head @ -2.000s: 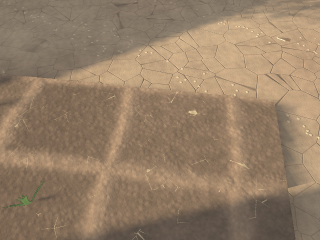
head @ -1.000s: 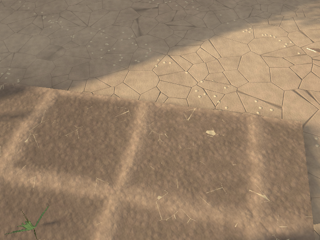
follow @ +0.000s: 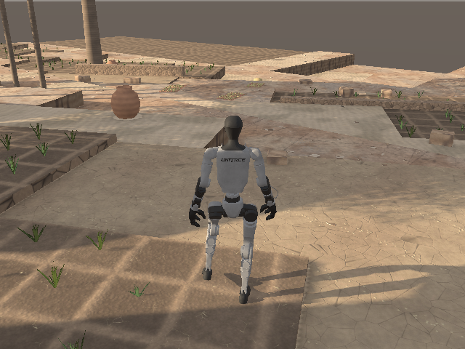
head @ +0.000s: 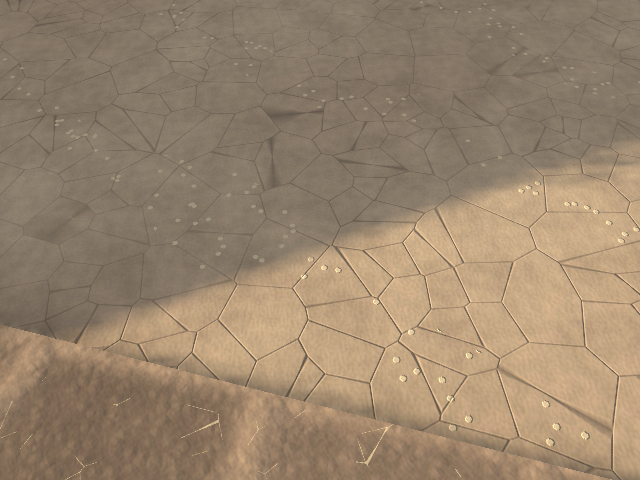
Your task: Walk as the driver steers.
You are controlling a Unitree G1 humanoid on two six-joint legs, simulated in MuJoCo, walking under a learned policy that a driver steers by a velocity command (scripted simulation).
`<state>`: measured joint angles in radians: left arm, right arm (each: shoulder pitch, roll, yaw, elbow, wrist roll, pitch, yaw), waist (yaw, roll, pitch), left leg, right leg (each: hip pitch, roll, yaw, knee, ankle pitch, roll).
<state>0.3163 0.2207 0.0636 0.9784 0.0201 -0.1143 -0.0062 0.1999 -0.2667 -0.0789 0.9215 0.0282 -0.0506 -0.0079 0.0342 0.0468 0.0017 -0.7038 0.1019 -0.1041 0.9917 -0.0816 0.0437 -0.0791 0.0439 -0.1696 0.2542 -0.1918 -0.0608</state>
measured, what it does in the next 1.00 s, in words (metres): walks ahead, turning left: left foot, then right foot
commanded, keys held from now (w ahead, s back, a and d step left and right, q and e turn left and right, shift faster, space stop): w+q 1.00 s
